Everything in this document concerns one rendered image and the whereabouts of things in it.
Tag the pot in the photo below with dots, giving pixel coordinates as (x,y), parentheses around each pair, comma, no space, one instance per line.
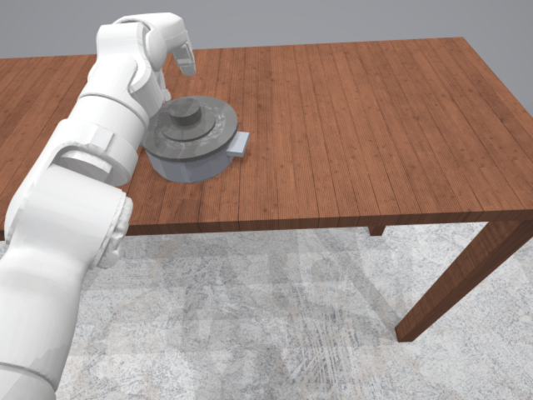
(203,169)

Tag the lid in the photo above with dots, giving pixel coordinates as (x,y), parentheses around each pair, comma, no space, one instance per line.
(213,132)

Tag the robot left forearm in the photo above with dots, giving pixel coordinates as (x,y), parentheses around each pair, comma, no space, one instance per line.
(101,136)

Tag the left robot hand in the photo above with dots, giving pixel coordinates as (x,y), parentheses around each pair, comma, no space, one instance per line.
(177,41)

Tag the robot left upper arm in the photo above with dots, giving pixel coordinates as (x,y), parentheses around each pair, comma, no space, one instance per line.
(70,224)

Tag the knob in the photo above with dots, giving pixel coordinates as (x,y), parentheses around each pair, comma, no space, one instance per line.
(185,112)

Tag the table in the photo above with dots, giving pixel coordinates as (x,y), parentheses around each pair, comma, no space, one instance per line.
(354,134)

